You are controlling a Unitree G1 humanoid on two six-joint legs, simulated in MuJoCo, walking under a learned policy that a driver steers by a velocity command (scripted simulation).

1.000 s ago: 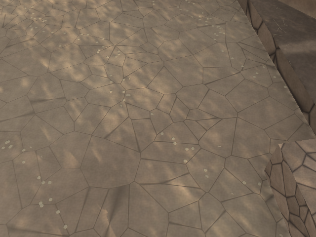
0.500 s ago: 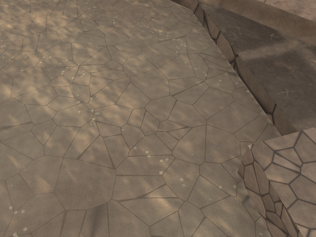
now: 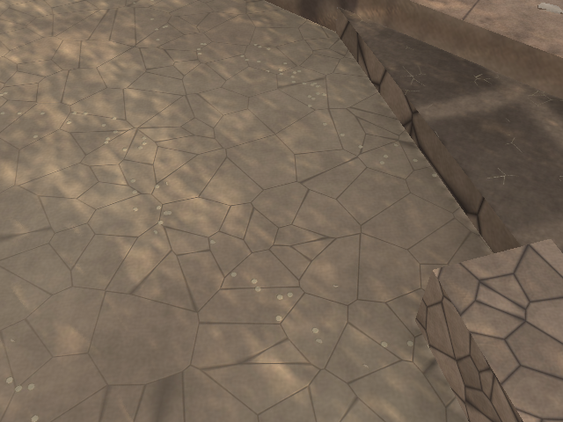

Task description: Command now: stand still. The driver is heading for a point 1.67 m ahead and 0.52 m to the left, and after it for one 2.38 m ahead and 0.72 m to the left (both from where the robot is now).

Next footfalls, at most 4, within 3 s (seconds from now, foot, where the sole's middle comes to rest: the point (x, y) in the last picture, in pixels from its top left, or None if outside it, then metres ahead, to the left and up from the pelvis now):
1.14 right None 0.42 -0.09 -0.77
1.70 left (232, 341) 0.73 0.15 -0.77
2.20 right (278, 242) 1.05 0.03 -0.77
2.72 left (157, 220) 1.15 0.40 -0.77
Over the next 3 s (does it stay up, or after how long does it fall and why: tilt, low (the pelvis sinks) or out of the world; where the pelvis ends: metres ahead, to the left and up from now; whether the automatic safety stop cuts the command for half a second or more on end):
stays up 1.18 0.34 0.01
